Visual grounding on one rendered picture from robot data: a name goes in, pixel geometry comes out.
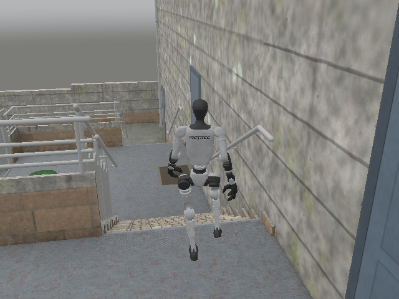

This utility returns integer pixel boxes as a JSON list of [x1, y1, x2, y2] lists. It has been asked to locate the robot left hand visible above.
[[168, 167, 182, 178]]

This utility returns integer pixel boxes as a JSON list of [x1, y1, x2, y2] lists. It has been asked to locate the robot right upper arm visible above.
[[213, 126, 229, 162]]

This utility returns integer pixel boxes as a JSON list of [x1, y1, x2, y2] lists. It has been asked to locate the robot right forearm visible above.
[[223, 153, 236, 185]]

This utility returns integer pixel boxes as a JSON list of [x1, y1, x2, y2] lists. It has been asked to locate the robot right hand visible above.
[[223, 183, 238, 201]]

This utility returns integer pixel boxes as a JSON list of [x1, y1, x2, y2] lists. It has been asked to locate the robot right foot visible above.
[[213, 228, 222, 238]]

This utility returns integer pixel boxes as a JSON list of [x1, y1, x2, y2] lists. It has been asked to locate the robot head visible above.
[[189, 99, 211, 130]]

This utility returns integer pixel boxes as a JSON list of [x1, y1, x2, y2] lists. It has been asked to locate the robot left forearm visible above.
[[168, 151, 178, 170]]

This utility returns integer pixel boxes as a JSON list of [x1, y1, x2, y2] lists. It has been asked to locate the robot left upper arm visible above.
[[171, 126, 187, 159]]

